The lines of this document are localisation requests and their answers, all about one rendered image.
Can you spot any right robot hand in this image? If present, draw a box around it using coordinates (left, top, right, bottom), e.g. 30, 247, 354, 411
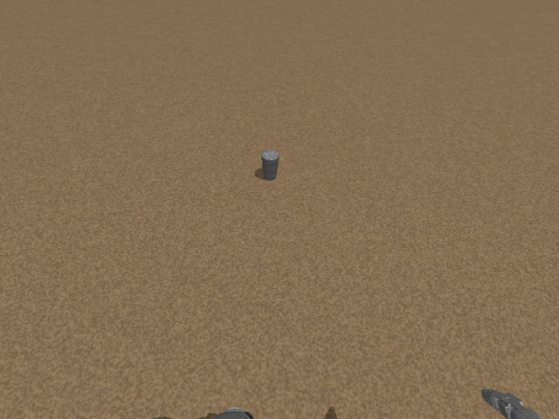
481, 389, 542, 419

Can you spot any cup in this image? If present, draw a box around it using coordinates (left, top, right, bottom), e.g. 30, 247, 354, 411
262, 149, 280, 181

